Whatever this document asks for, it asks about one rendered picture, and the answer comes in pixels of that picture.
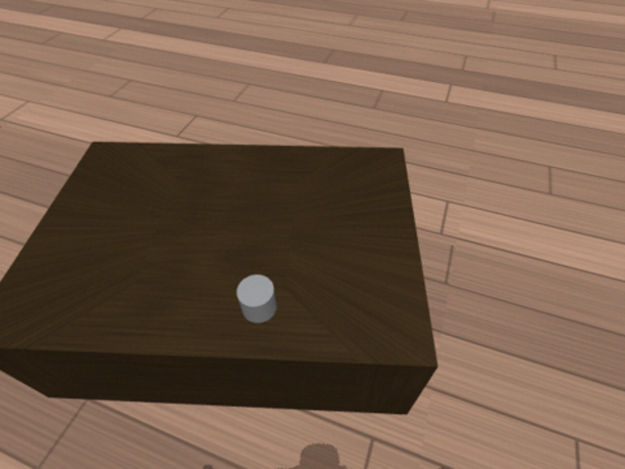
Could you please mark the can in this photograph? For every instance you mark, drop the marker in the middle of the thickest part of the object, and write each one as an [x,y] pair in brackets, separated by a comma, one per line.
[256,298]

